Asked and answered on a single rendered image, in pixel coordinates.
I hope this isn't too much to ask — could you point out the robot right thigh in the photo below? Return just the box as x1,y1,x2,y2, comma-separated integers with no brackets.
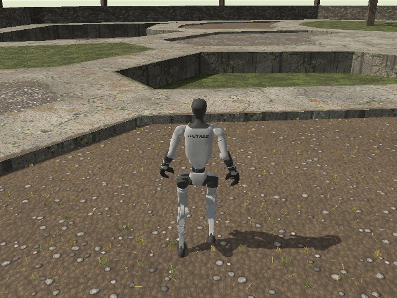
206,173,219,205

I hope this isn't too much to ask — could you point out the robot right forearm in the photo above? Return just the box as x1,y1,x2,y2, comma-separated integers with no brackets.
224,151,238,175

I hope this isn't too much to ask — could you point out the robot left shin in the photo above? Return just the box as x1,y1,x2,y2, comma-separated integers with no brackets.
177,207,186,249

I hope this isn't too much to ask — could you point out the left robot hand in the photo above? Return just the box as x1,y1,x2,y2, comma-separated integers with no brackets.
160,167,174,178

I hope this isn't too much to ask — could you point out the right robot hand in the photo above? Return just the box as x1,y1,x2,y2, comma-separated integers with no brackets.
225,173,240,186

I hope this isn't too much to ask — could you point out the robot left forearm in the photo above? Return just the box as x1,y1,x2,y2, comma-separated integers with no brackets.
161,149,173,169

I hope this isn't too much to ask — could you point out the right robot upper arm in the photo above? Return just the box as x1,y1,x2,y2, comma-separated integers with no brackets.
212,125,230,161

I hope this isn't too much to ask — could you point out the left robot upper arm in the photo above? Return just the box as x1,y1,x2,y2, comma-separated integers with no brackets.
167,125,186,159

